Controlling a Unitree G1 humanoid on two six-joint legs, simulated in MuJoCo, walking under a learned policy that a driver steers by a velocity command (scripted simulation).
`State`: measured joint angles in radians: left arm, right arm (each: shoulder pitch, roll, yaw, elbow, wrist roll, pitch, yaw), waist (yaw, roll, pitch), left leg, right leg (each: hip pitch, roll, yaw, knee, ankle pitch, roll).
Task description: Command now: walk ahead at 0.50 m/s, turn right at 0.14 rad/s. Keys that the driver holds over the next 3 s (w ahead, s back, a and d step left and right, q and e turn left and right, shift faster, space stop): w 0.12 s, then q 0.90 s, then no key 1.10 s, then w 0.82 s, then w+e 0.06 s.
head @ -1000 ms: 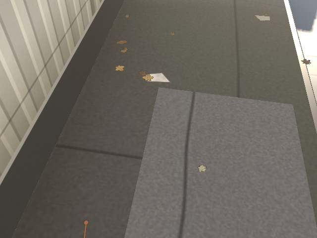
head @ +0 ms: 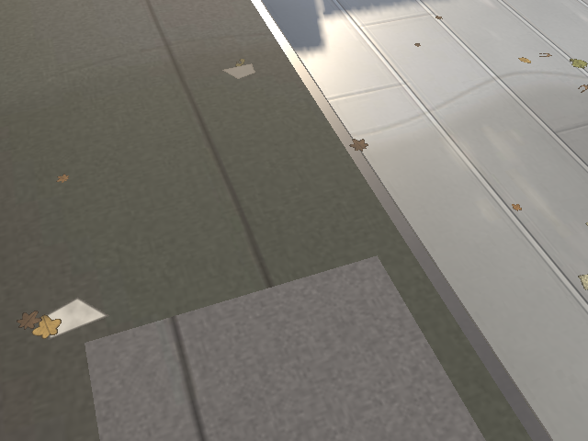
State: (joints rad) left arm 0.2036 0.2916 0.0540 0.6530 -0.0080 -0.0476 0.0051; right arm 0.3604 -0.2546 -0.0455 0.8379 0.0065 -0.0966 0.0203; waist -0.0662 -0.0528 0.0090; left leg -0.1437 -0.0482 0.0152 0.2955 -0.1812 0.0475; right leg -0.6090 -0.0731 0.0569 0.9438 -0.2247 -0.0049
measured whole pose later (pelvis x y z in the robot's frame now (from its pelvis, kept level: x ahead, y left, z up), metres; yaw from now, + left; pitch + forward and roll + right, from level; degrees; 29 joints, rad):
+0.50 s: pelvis +0.19 -0.06 -0.01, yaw +9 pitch +1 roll -1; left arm 0.16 0.25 0.06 0.72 0.03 -0.05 0.00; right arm 0.21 -0.32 -0.07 0.77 0.01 0.04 -0.03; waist 0.00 0.03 0.05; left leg -0.58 0.06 -0.01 1.01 -0.34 -0.08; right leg -0.28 -0.03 -0.14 0.39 -0.13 -0.04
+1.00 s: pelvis +0.22 -0.01 +0.00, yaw +26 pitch +3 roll -2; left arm 0.08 0.31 0.08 0.77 0.00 0.01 0.03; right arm 0.18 -0.30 -0.07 0.63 0.01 0.03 -0.03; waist -0.01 -0.02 0.05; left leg -0.33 -0.05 -0.10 0.46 -0.17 0.05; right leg -0.50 0.01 0.07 0.90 -0.36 0.08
